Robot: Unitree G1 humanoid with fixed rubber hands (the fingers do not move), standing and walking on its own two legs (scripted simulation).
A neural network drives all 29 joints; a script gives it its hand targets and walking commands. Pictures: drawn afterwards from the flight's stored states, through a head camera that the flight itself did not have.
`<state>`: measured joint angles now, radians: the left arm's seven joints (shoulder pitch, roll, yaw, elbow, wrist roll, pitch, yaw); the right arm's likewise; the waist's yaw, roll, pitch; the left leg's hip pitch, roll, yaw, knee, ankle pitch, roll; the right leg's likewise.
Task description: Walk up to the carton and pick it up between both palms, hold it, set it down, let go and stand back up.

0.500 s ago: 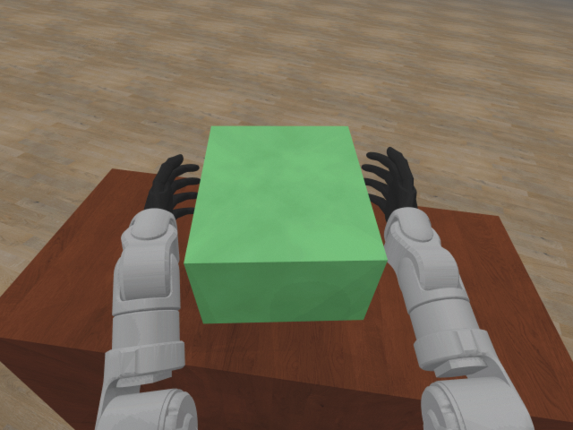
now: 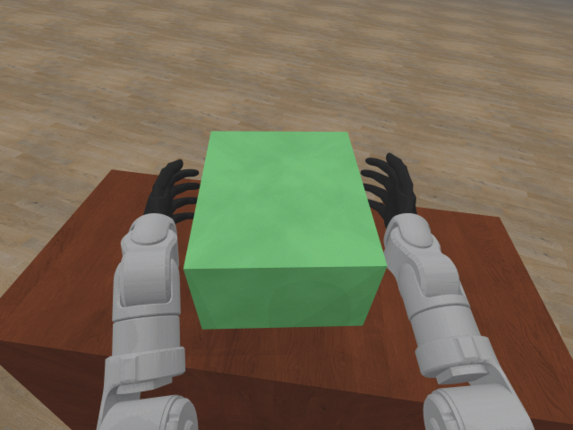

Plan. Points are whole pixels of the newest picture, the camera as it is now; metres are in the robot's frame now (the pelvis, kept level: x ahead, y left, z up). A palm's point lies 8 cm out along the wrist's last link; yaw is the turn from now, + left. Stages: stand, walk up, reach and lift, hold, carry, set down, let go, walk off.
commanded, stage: hold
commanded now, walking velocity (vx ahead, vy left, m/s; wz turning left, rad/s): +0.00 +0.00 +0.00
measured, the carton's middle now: (281, 221) +0.39 +0.00 +0.11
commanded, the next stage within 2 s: none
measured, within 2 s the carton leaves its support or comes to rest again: neither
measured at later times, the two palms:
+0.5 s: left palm (163, 214) +0.36 +0.16 +0.16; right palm (400, 204) +0.36 -0.16 +0.18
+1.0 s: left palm (163, 216) +0.35 +0.16 +0.16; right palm (400, 207) +0.35 -0.16 +0.18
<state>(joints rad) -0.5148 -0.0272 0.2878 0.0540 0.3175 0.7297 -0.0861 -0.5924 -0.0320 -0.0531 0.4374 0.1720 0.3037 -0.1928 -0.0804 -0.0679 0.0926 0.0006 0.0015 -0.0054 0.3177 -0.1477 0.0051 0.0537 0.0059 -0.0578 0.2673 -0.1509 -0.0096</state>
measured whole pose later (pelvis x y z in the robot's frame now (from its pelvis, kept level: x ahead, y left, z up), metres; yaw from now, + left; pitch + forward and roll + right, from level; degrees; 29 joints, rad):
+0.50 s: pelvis +0.00 +0.00 +0.00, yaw +0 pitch -9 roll +0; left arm -0.54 -0.02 0.31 0.11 0.32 0.71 -0.08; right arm -0.65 -0.02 -0.07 0.51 0.15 0.29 -0.18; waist -0.08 -0.07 0.07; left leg -0.01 0.01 0.00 0.31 -0.14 0.00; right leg 0.04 0.01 -0.06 0.27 -0.15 -0.02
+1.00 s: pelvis -0.01 +0.00 +0.00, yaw +0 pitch -10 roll +0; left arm -0.56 -0.03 0.31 0.11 0.34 0.72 -0.08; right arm -0.65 -0.02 -0.09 0.51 0.13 0.27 -0.17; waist -0.08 -0.07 0.09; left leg 0.01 0.00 0.01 0.30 -0.13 0.01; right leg 0.05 0.01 -0.06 0.27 -0.14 -0.01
